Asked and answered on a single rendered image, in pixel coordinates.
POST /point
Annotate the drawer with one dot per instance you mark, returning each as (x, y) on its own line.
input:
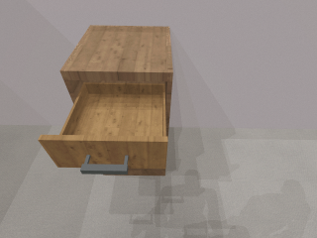
(109, 121)

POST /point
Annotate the cabinet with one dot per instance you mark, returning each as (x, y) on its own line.
(122, 54)

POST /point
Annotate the handle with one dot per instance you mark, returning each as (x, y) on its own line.
(104, 169)

